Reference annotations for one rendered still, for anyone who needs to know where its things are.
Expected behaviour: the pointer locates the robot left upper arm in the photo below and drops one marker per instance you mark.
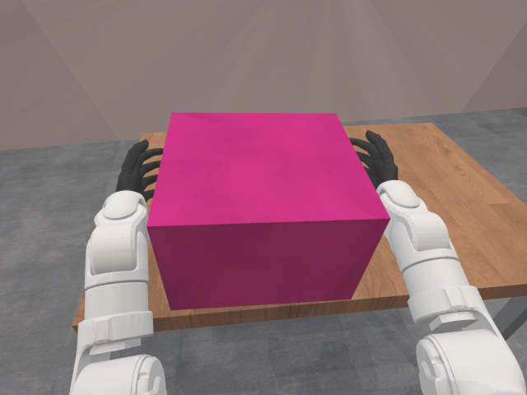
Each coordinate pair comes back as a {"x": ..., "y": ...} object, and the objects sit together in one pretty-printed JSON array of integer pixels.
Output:
[{"x": 134, "y": 375}]

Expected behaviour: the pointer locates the carton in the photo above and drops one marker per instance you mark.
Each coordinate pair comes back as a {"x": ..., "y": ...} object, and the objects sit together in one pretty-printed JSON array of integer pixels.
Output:
[{"x": 261, "y": 208}]

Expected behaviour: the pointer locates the robot right upper arm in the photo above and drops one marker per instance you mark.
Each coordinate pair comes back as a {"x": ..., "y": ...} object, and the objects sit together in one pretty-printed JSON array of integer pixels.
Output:
[{"x": 473, "y": 362}]

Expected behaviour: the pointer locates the table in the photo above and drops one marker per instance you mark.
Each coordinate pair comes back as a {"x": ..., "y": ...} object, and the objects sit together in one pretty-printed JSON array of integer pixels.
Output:
[{"x": 486, "y": 222}]

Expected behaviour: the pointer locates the robot right forearm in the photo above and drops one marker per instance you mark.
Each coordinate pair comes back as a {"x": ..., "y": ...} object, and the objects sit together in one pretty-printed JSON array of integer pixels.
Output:
[{"x": 440, "y": 294}]

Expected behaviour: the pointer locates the robot left hand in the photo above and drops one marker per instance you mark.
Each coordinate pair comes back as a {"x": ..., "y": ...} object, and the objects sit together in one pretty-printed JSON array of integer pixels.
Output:
[{"x": 131, "y": 176}]

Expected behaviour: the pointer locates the robot left forearm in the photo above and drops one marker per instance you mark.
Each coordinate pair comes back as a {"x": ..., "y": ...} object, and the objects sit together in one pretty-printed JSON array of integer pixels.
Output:
[{"x": 116, "y": 277}]

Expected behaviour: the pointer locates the robot right hand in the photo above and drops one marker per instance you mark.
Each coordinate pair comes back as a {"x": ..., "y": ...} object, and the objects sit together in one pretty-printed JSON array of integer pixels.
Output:
[{"x": 380, "y": 161}]

